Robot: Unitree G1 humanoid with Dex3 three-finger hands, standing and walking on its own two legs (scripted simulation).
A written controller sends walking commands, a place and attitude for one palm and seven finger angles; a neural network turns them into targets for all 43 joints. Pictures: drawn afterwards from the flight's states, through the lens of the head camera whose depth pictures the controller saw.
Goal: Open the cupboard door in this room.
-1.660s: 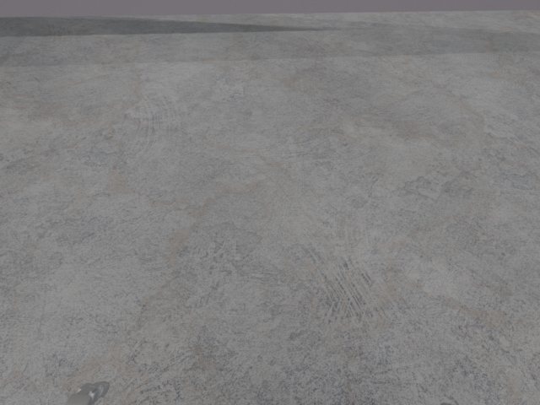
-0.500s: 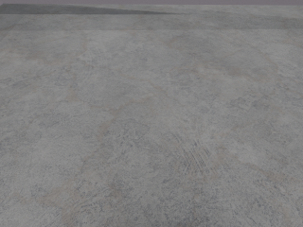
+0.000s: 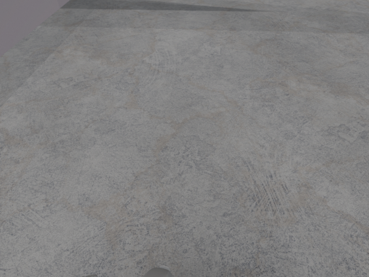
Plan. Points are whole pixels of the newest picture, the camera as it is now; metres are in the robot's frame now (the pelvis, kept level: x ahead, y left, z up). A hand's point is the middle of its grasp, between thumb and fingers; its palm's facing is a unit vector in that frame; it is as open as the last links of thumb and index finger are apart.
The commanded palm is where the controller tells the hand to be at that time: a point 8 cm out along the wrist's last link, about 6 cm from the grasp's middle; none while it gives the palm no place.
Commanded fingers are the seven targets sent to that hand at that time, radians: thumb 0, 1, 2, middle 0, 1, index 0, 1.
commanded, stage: turn or walk to find it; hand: left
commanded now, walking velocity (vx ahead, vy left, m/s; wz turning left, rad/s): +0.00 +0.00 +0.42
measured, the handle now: out of the picture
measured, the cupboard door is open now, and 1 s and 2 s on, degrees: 0 0 0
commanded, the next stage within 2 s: stand and wait in 1.86 s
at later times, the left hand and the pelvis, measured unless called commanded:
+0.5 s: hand out of the picture -0.05 +0.27 -0.18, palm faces +0.25 -0.94 -0.23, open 7.4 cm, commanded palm none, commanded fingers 0.00 0.90 0.90 -0.20 -0.30 -0.20 -0.30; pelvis -0.03 +0.05 +0.00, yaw +13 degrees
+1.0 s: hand out of the picture -0.03 +0.21 -0.14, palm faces +0.42 -0.86 -0.28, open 7.4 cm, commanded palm none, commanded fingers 0.00 0.90 0.90 -0.20 -0.30 -0.20 -0.30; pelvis -0.03 +0.00 +0.01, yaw +25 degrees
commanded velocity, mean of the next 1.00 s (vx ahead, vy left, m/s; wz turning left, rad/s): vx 0.00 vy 0.00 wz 0.42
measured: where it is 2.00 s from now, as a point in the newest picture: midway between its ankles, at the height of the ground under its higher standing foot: outside the picture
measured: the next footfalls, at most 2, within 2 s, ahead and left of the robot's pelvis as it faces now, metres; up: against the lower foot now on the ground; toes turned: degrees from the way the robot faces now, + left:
left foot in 0.34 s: -0.02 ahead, +0.15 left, +0.00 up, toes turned +14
right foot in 0.86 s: +0.03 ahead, -0.08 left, +0.00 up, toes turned +18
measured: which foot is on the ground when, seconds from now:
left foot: up 0.00-0.32, down 0.34-0.86, up 0.88-1.00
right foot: down 0.00-0.34, up 0.36-0.84, down 0.86-1.00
